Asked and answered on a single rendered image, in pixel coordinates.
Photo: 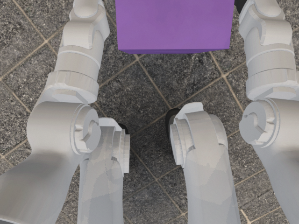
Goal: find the right robot forearm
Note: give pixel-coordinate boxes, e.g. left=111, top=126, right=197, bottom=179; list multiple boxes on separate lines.
left=238, top=0, right=299, bottom=101

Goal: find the left robot forearm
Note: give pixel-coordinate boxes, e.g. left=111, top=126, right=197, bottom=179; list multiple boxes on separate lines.
left=27, top=0, right=110, bottom=129

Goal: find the left robot shin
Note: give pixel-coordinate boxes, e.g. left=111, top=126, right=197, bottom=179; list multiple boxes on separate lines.
left=79, top=117, right=122, bottom=166

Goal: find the right robot hand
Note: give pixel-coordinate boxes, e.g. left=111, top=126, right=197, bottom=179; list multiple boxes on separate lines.
left=234, top=0, right=247, bottom=14

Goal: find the right robot foot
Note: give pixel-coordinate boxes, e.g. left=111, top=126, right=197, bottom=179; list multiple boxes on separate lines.
left=165, top=108, right=180, bottom=161

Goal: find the robot right upper arm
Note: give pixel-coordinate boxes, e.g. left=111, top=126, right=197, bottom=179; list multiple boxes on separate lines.
left=239, top=98, right=299, bottom=224

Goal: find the carton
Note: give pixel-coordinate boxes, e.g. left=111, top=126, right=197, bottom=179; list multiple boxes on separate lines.
left=115, top=0, right=235, bottom=54

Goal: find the robot left upper arm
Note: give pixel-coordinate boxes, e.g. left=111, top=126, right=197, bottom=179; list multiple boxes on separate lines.
left=0, top=101, right=101, bottom=224

